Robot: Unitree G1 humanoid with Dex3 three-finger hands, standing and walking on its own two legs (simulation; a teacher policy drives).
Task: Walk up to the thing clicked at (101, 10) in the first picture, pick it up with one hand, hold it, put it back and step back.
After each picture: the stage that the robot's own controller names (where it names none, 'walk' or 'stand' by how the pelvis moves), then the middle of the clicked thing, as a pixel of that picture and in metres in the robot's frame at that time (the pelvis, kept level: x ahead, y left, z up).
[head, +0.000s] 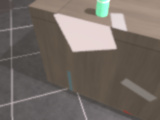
stand; (102, 4) +0.87 -0.11 +0.07
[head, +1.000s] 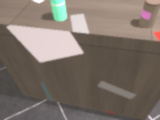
walk; (58, 7) +0.77 +0.14 +0.09
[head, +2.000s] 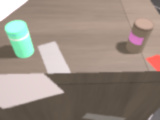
stand; (20, 39) +0.49 +0.23 +0.10
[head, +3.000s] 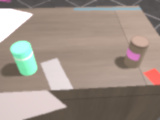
stand; (24, 58) +0.46 +0.22 +0.06
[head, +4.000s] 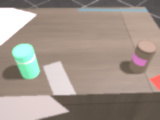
stand; (27, 62) +0.44 +0.21 +0.06
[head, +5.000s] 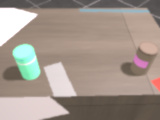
stand; (27, 62) +0.44 +0.20 +0.06
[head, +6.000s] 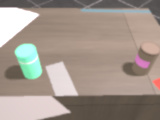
stand; (29, 62) +0.44 +0.20 +0.06
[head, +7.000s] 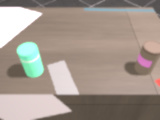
rise first; (31, 60) +0.44 +0.21 +0.07
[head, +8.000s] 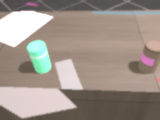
go down; (40, 57) +0.47 +0.20 +0.07
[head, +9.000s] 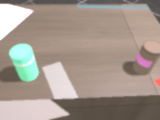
go down; (25, 63) +0.43 +0.19 +0.07
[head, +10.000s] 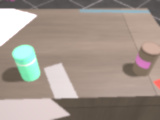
approach; (27, 63) +0.44 +0.19 +0.07
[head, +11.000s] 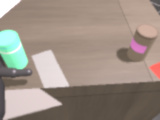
close; (12, 51) +0.45 +0.21 +0.10
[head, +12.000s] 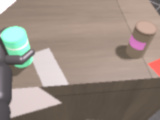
lift; (18, 48) +0.45 +0.18 +0.11
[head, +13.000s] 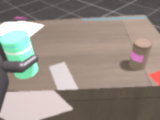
lift; (20, 55) +0.34 +0.17 +0.23
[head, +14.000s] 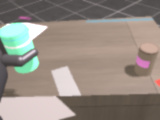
hold; (20, 49) +0.34 +0.17 +0.25
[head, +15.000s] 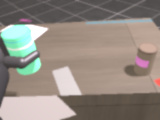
hold; (22, 50) +0.34 +0.16 +0.25
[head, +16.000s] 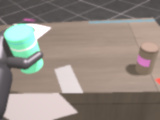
hold; (25, 50) +0.33 +0.16 +0.25
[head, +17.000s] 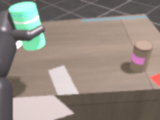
crouch; (28, 27) +0.41 +0.15 +0.28
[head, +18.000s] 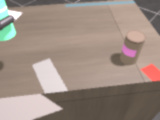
lower; out of the picture +0.49 +0.21 +0.23
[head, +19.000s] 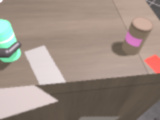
lower; (4, 42) +0.47 +0.21 +0.11
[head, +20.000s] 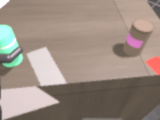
lower; (6, 47) +0.46 +0.21 +0.11
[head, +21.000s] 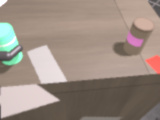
lower; (6, 44) +0.46 +0.21 +0.11
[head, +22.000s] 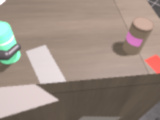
lower; (4, 43) +0.47 +0.21 +0.11
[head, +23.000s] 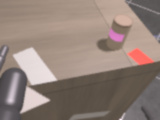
hold; out of the picture +0.46 +0.23 +0.11
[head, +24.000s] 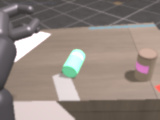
lower; (74, 63) +0.52 +0.06 +0.06
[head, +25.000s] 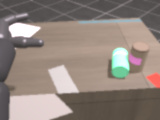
lower; (120, 62) +0.49 -0.16 +0.05
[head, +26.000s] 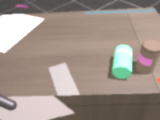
sink last; (122, 61) +0.46 -0.12 +0.05
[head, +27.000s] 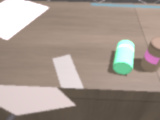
stand; (123, 56) +0.47 -0.13 +0.05
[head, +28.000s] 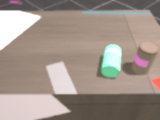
stand; (111, 61) +0.47 -0.11 +0.04
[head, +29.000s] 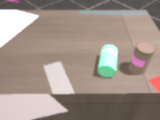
stand; (107, 60) +0.47 -0.09 +0.04
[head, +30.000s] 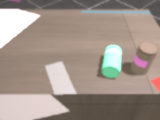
stand; (112, 61) +0.47 -0.11 +0.04
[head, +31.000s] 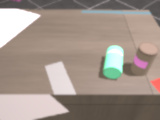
stand; (113, 62) +0.46 -0.11 +0.04
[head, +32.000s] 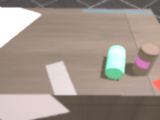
stand; (115, 62) +0.46 -0.12 +0.04
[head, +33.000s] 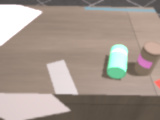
walk; (117, 61) +0.46 -0.12 +0.04
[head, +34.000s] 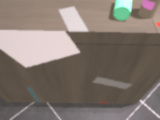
walk; (123, 5) +0.68 -0.16 +0.07
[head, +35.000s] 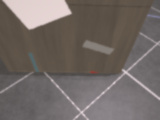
walk; out of the picture +1.03 -0.10 +0.06
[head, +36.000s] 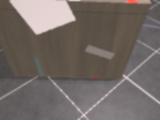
stand; out of the picture +1.09 -0.13 +0.05
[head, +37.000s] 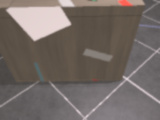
stand; out of the picture +1.09 -0.12 +0.04
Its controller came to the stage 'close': yes
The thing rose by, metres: 0.21
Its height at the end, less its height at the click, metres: -0.02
